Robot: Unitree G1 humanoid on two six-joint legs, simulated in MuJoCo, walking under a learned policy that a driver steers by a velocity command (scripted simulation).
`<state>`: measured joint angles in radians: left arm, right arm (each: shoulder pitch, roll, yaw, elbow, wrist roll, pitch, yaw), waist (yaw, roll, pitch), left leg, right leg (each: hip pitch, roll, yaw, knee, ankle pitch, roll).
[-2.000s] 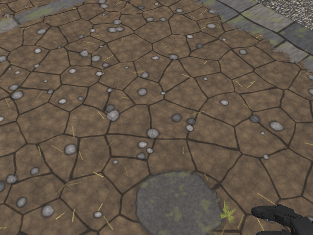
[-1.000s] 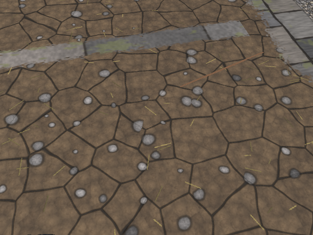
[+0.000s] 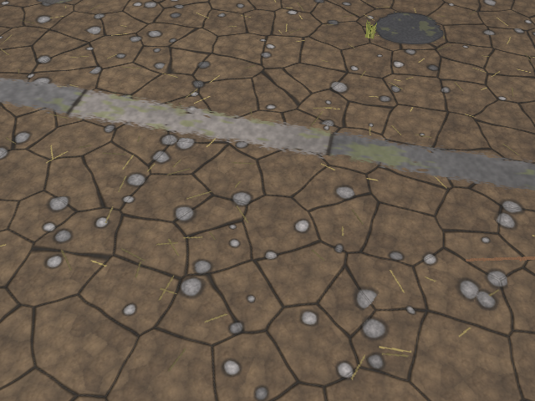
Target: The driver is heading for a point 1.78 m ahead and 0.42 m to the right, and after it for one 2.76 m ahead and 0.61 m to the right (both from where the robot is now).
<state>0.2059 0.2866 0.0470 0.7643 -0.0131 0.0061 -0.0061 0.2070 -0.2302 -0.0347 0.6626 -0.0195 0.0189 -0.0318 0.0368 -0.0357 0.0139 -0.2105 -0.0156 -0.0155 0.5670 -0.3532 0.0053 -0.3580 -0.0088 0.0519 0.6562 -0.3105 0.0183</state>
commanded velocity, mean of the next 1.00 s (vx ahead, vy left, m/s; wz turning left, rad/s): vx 0.00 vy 0.00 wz -0.45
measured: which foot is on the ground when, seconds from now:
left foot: down 0.00-0.22, up 0.24-0.74, down 0.76-1.00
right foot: up 0.00-0.18, down 0.20-1.00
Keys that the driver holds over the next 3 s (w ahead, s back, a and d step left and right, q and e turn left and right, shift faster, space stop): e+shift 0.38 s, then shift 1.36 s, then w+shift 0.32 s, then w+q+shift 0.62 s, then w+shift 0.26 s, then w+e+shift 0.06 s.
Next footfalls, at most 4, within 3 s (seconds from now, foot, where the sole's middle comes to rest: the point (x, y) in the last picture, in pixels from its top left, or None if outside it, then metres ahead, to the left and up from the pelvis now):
0.20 right None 0.05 -0.15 -0.77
0.76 left None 0.16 0.05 -0.77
2.06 right None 0.10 -0.23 -0.77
2.54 left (363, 392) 0.54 -0.20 -0.77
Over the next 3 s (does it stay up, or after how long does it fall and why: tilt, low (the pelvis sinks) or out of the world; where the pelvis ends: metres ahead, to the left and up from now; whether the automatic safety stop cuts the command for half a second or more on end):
stays up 0.80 -0.24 -0.02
